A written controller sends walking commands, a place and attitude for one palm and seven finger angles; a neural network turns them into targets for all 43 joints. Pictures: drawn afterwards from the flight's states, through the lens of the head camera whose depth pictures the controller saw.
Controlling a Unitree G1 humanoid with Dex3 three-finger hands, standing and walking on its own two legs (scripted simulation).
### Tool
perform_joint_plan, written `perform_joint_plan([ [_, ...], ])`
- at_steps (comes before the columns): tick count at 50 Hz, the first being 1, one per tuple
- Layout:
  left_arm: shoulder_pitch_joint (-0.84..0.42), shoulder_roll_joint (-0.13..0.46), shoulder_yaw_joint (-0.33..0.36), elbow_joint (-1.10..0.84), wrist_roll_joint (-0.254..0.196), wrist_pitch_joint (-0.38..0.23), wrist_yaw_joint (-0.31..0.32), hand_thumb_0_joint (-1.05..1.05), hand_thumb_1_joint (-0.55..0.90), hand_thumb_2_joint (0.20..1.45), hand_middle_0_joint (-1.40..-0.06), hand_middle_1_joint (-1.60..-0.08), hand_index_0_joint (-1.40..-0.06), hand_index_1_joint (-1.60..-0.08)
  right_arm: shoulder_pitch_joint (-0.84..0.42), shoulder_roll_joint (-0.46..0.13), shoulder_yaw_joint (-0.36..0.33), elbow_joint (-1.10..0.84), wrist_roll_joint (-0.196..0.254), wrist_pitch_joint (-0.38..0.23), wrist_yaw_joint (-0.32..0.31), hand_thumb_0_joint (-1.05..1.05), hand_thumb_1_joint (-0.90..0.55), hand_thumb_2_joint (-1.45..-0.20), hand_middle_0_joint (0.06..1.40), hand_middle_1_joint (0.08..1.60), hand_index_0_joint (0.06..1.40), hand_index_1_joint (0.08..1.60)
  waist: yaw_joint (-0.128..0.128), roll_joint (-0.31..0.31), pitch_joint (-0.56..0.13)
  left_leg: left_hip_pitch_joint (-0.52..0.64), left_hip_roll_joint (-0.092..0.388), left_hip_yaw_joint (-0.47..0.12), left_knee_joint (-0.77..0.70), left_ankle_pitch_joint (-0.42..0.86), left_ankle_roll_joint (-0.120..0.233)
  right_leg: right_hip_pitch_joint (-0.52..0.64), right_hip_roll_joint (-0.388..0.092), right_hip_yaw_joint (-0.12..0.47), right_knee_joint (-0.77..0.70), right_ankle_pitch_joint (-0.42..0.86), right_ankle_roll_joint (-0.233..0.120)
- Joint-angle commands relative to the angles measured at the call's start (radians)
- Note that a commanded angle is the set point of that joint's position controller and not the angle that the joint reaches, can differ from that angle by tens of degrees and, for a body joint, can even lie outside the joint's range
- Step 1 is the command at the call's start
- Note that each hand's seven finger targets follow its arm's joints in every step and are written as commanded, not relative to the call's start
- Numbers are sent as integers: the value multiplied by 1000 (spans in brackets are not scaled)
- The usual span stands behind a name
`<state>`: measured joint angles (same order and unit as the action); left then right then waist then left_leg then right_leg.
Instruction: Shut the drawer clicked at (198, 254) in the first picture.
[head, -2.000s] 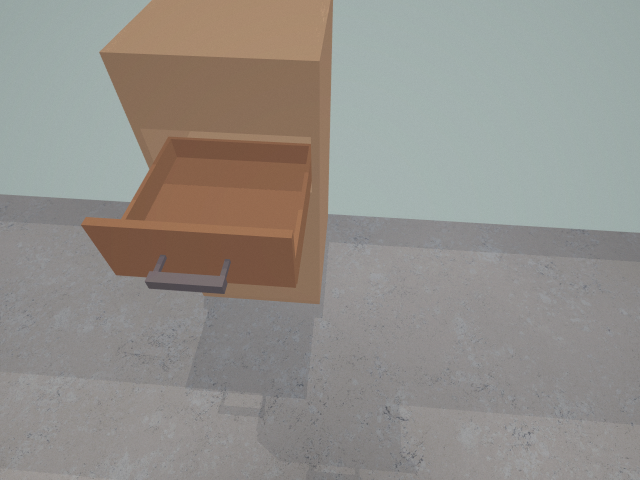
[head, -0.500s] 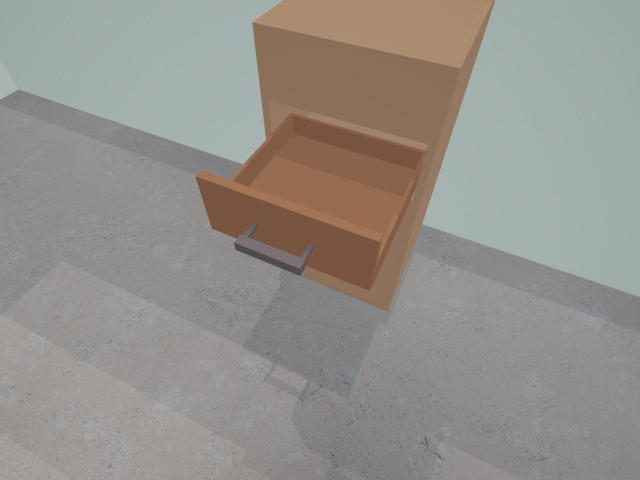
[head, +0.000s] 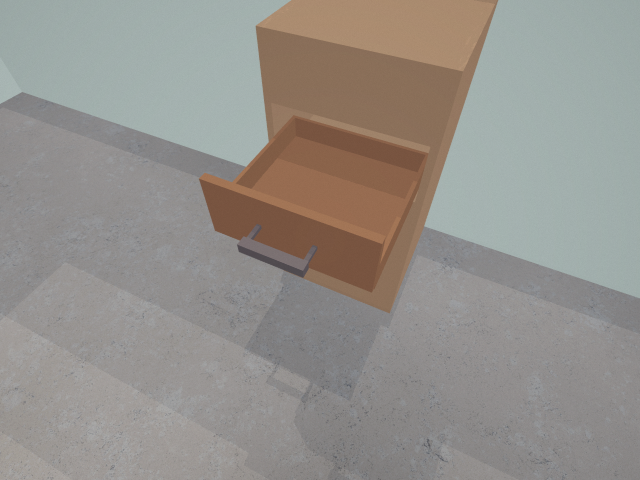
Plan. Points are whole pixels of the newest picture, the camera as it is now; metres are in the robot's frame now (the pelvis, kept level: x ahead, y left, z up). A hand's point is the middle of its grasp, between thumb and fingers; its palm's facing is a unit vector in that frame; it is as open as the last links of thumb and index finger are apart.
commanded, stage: look at it before walking up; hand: left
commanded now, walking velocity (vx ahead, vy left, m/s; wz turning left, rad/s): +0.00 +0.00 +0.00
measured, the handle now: (278, 248) +0.54 +0.12 -0.13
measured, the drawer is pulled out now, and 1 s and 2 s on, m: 0.30 0.30 0.30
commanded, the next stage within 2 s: turn to face it in 0.14 s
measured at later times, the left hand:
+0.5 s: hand out of the picture +0.05 +0.21 -0.18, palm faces -0.05 -0.96 -0.28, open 7.4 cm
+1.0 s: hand out of the picture +0.07 +0.17 -0.19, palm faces -0.20 -0.96 -0.21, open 7.4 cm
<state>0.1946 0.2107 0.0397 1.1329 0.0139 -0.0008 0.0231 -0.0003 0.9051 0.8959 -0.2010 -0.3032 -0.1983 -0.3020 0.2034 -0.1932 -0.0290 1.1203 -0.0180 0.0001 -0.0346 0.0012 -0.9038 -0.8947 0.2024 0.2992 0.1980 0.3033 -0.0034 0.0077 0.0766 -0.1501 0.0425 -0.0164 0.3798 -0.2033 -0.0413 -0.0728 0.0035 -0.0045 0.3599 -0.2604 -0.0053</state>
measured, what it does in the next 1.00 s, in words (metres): steps on the spot, turning right: left foot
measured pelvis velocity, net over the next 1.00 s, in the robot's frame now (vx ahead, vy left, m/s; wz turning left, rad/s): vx -0.01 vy -0.01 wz -0.29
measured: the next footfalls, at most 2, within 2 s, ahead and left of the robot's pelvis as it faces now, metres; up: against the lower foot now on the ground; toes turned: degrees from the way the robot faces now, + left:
left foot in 0.98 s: +0.12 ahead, +0.07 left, +0.00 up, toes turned -14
right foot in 1.22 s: -0.02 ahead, -0.15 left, +0.00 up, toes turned -19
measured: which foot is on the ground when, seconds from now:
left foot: down 0.00-0.58, up 0.60-0.96, down 0.98-1.00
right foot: down 0.00-0.98, up 1.00-1.00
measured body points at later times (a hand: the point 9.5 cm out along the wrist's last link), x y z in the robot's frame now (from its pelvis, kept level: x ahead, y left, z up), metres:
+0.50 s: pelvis -0.01 +0.00 -0.01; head +0.03 -0.01 +0.44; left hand +0.05 +0.26 -0.16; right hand +0.03 -0.26 -0.16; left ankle +0.00 +0.15 -0.75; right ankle -0.04 -0.11 -0.74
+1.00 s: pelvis -0.01 -0.01 -0.01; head +0.04 +0.00 +0.43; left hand +0.09 +0.22 -0.17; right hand +0.02 -0.27 -0.15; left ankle +0.03 +0.12 -0.75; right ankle -0.04 -0.10 -0.74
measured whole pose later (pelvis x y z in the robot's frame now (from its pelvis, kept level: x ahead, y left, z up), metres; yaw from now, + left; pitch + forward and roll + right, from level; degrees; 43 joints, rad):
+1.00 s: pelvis -0.01 -0.01 -0.01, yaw -17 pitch +0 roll -1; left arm 0.22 0.20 0.08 0.98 0.02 0.06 0.01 0.00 0.90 0.90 -0.20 -0.30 -0.20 -0.30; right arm 0.10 -0.18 -0.05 0.94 -0.01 0.01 -0.05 0.00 -0.90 -0.89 0.20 0.30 0.20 0.30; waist 0.02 -0.02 0.10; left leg -0.28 0.03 -0.04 0.53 -0.26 0.00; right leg -0.28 0.12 0.11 0.58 -0.34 -0.03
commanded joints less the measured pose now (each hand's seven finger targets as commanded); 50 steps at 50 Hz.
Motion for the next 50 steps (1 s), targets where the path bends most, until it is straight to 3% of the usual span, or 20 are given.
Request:
perform_joint_plan([
  [1, 13, 160, 26, -41, -1, -20, 3, 0, 900, 900, -200, -300, -200, -300, 32, -153, -24, -34, 5, -17, -8, 0, -900, -900, 200, 300, 200, 300, -4, -5, -35, 45, 63, -30, -48, 182, 42, -60, -95, 55, -71, 203, -27],
  [13, -20, 201, 26, -43, -1, -18, -2, 0, 900, 900, -200, -300, -200, -300, -17, -203, -23, -50, 3, -17, -5, 0, -900, -900, 200, 300, 200, 300, -2, 1, -56, 66, 71, -25, -49, 204, 40, -56, -99, 72, -70, 244, -28],
  [15, 6, 154, 25, -45, -1, -1, 0, 0, 900, 900, -200, -300, -200, -300, 17, -145, -17, -52, 2, -8, -9, 0, -900, -900, 200, 300, 200, 300, -4, 3, -65, 75, 76, 6, -3, 227, 31, -81, -96, 84, -29, 298, -26],
  [19, -1, 167, 48, -97, 2, 25, -9, 0, 900, 900, -200, -300, -200, -300, 34, -180, -42, -95, 0, 11, -18, 0, -900, -900, 200, 300, 200, 300, -9, 23, -60, 57, 119, 19, 39, 206, 45, -154, -64, 94, 84, 298, -30],
  [22, -9, 155, 58, -143, 7, 39, -20, 0, 900, 900, -200, -300, -200, -300, 28, -208, -61, -134, -3, 15, -23, 0, -900, -900, 200, 300, 200, 300, -7, 103, -49, 27, 190, -29, 9, 149, 89, -228, -16, 72, 213, 175, -24],
  [24, -1, 129, 61, -165, 7, 47, -28, 0, 900, 900, -200, -300, -200, -300, 12, -223, -69, -154, -8, 10, -23, 0, -900, -900, 200, 300, 200, 300, 4, 191, -62, -5, 275, -84, -36, 177, 151, -254, 12, 25, 378, -85, -16],
  [26, 28, 113, 66, -179, 5, 51, -33, 0, 900, 900, -200, -300, -200, -300, -23, -221, -72, -176, -12, 7, -22, 0, -900, -900, 200, 300, 200, 300, 28, 205, -62, -62, 313, -60, -6, 237, 175, -209, -17, 22, 401, -223, -24],
  [27, 83, 115, 73, -170, 7, 48, -35, 0, 900, 900, -200, -300, -200, -300, -67, -212, -70, -190, -12, 8, -23, 0, -900, -900, 200, 300, 200, 300, 68, 167, -57, -129, 275, -18, 75, 230, 143, -125, -30, 29, 288, -134, -28],
  [28, 154, 159, 86, -158, 17, 40, -33, 0, 900, 900, -200, -300, -200, -300, -106, -187, -69, -211, -3, 15, -23, 0, -900, -900, 200, 300, 200, 300, 107, -9, -46, -233, 160, 52, 256, 80, 75, -43, -78, 128, 76, 123, -42],
  [29, 163, 271, 105, -156, 30, 31, -19, 0, 900, 900, -200, -300, -200, -300, -106, -108, -57, -242, 9, 18, -15, 0, -900, -900, 200, 300, 200, 300, 96, -357, -36, -400, -29, 156, 505, -338, -8, 1, -320, 456, -79, 358, -117],
  [30, 167, 261, 99, -163, 14, 31, -10, 0, 900, 900, -200, -300, -200, -300, -123, -142, -64, -240, 5, 35, -19, 0, -900, -900, 200, 300, 200, 300, 108, -339, -51, -371, -21, 5, 659, -403, 1, -60, -333, 476, -84, 431, -150],
  [32, 63, 199, 88, -189, 14, 31, -2, 0, 900, 900, -200, -300, -200, -300, -91, -124, -62, -208, 8, 26, -20, 0, -900, -900, 200, 300, 200, 300, 43, -186, -43, -435, 4, -46, 760, -315, -2, 3, -278, 405, 7, 542, -230],
  [35, 74, 168, 85, -200, 13, 20, 9, 0, 900, 900, -200, -300, -200, -300, -106, -81, -52, -203, 9, 21, -13, 0, -900, -900, 200, 300, 200, 300, 49, -131, -145, -390, -3, -11, 633, -268, -16, 116, -218, 335, 61, 691, -212],
  [42, 73, 175, 89, -210, 19, 27, 7, 0, 900, 900, -200, -300, -200, -300, -108, -70, -51, -210, 19, 23, -13, 0, -900, -900, 200, 300, 200, 300, 40, -135, -98, -285, -30, -4, 443, -239, -2, 30, -203, 382, 5, 533, -206],
  [44, 55, 175, 89, -216, 18, 27, 5, 0, 900, 900, -200, -300, -200, -300, -86, -69, -51, -210, 21, 17, -15, 0, -900, -900, 200, 300, 200, 300, 24, -127, -92, -221, -31, -6, 341, -215, 5, -11, -196, 392, 13, 511, -196],
  [46, 12, 161, 86, -222, 10, 27, 4, 0, 900, 900, -200, -300, -200, -300, -3, -68, -50, -187, 22, 7, -19, 0, -900, -900, 200, 300, 200, 300, -21, -106, -106, -56, -30, -9, 126, -74, 16, -100, -156, 365, 56, 430, -144],
  [47, 9, 137, 80, -230, 2, 28, 1, 0, 900, 900, -200, -300, -200, -300, 37, -95, -53, -176, 19, -3, -23, 0, -900, -900, 200, 300, 200, 300, -35, -26, -118, 65, 36, -65, 0, 4, 41, -205, -96, 317, 110, 317, -95],
  [48, 39, 86, 72, -242, -6, 30, -8, 0, 900, 900, -200, -300, -200, -300, 40, -183, -65, -188, 2, -12, -26, 0, -900, -900, 200, 300, 200, 300, -23, 220, -115, 125, 251, -304, -65, 99, 131, -359, 39, 190, 251, -3, -28],
  [49, 22, 92, 69, -260, -4, 28, -13, 0, 900, 900, -200, -300, -200, -300, 39, -219, -70, -210, -8, -4, -31, 0, -900, -900, 200, 300, 200, 300, -31, 273, -87, 35, 408, -427, -130, 165, 245, -386, 68, 77, 480, -325, 11],
  [50, 6, 98, 68, -273, 6, 28, -17, 0, 900, 900, -200, -300, -200, -300, 11, -216, -65, -232, -15, -2, -29, 0, -900, -900, 200, 300, 200, 300, -21, 180, -50, -86, 418, -429, -123, 104, 287, -372, 33, 99, 619, -333, 14],
])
